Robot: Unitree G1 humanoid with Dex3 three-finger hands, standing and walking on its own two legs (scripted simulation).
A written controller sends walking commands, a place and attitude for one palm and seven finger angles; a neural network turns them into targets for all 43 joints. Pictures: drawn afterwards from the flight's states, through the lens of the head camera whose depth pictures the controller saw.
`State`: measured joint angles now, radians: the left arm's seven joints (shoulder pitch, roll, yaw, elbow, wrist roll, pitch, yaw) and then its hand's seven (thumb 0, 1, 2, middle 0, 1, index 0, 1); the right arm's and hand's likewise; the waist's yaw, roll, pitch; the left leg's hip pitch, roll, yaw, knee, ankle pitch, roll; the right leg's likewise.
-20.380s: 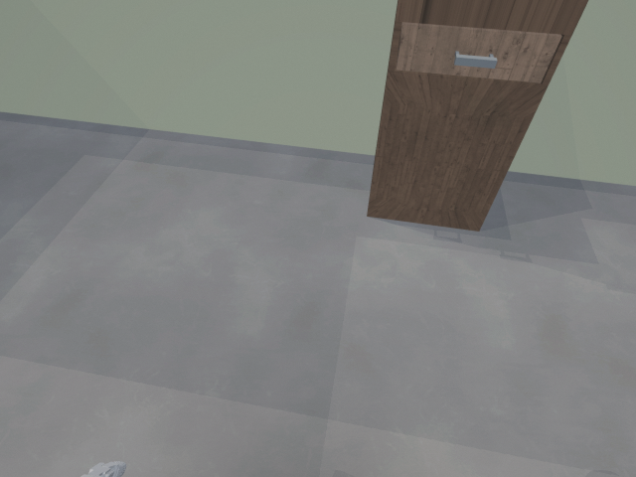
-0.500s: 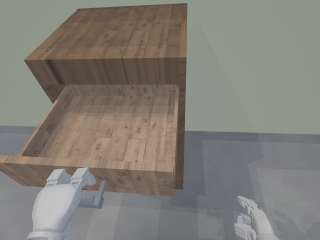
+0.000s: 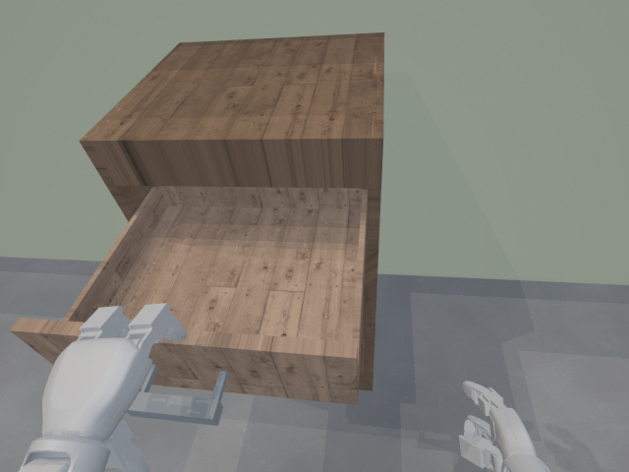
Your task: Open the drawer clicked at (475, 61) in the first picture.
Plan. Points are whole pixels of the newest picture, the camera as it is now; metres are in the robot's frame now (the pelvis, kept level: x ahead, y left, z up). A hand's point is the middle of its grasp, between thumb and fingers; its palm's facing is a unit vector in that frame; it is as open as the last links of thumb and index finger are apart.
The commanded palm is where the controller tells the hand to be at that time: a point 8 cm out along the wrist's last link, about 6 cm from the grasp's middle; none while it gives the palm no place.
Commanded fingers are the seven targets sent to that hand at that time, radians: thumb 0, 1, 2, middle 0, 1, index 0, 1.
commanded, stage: lift the hand off the handle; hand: left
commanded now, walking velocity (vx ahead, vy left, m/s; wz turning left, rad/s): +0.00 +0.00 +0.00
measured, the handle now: (180, 391) +0.21 +0.22 +0.00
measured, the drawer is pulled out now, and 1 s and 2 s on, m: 0.30 0.30 0.30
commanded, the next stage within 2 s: draw the hand back to the body in 0.38 s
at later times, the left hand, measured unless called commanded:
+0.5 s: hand (123, 372) +0.17 +0.21 +0.14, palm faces +0.09 -0.16 -0.98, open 13.9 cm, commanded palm +0.14 +0.21 +0.20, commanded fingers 0.00 -0.50 0.30 -0.30 -1.20 -0.30 -1.20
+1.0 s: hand (100, 377) +0.16 +0.23 +0.14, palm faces +0.06 -0.09 -0.99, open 13.8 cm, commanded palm +0.14 +0.24 +0.20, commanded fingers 0.00 -0.50 0.30 -0.30 -1.20 -0.30 -1.20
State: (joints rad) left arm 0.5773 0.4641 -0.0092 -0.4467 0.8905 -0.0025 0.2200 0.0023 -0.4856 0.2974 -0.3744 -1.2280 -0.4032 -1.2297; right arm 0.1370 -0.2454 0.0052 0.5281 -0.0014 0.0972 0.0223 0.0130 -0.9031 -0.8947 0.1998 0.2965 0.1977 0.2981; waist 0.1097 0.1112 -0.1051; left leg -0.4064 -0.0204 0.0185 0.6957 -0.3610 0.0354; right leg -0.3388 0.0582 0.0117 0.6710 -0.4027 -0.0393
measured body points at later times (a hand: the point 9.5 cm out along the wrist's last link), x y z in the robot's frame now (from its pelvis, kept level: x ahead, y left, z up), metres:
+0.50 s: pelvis +0.00 +0.00 +0.01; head -0.02 -0.05 +0.46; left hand +0.16 +0.22 +0.19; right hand +0.23 -0.18 -0.07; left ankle +0.00 +0.10 -0.72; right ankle -0.04 -0.10 -0.72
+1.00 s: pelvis +0.00 +0.00 +0.01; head -0.01 -0.05 +0.46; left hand +0.15 +0.23 +0.20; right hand +0.22 -0.21 -0.07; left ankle +0.00 +0.10 -0.72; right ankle -0.04 -0.10 -0.72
